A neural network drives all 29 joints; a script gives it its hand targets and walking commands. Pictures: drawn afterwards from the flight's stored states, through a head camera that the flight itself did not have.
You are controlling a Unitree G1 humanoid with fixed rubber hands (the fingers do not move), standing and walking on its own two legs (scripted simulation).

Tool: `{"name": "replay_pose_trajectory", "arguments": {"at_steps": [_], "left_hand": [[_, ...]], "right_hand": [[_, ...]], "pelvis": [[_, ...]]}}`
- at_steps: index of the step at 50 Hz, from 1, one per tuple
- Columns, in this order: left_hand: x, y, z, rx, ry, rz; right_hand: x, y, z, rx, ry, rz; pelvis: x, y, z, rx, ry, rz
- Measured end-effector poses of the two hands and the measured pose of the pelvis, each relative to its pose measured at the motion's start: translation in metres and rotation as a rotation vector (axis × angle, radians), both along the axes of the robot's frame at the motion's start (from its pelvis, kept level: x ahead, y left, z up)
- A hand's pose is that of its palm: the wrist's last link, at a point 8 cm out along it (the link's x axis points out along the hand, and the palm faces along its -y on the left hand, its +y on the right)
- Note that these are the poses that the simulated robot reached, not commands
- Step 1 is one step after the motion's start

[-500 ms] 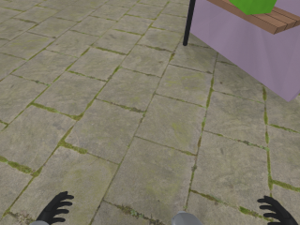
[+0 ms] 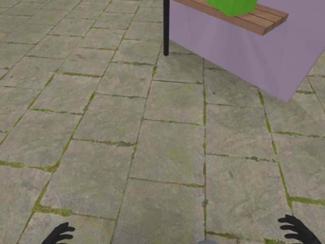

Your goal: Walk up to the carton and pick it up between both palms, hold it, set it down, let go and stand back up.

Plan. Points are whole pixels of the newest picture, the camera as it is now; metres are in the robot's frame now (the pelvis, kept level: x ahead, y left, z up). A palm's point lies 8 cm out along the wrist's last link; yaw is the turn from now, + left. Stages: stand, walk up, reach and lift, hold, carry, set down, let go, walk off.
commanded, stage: walk up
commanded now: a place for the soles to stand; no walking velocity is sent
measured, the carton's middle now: out of the picture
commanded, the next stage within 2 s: none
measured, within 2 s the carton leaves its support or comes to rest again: neither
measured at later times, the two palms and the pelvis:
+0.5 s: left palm (79, 149) +0.41 +0.30 -0.08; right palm (284, 198) +0.25 -0.31 -0.08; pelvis +0.22 +0.03 -0.01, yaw -15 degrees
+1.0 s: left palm (109, 94) +0.67 +0.25 -0.08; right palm (267, 150) +0.40 -0.31 -0.08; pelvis +0.44 +0.02 -0.01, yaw -27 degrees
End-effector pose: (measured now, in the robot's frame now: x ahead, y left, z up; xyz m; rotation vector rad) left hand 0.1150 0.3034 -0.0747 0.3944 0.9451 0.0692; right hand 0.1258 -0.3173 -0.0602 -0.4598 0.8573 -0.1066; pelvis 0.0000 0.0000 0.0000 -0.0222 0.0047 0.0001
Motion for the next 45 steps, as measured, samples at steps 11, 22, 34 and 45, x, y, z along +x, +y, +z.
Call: {"name": "replay_pose_trajectory", "arguments": {"at_steps": [11, 22, 34, 45], "left_hand": [[0.197, -0.038, 0.002, -0.046, -0.137, -0.234], [0.272, -0.017, 0.007, 0.042, -0.095, -0.257], [0.437, -0.052, 0.000, 0.004, -0.107, -0.426], [0.547, -0.088, 0.003, 0.026, -0.156, -0.486]], "right_hand": [[0.025, -0.014, -0.001, -0.033, 0.034, -0.196], [0.103, 0.001, -0.014, 0.023, 0.004, -0.258], [0.127, 0.016, -0.012, 0.004, 0.106, -0.438], [0.205, 0.004, -0.024, 0.033, 0.095, -0.515]], "pelvis": [[0.094, 0.009, -0.006, 0.052, 0.063, -0.189], [0.192, 0.016, -0.007, -0.027, -0.045, -0.249], [0.296, 0.029, -0.006, 0.015, 0.061, -0.406], [0.396, 0.006, -0.011, -0.043, -0.034, -0.477]]}}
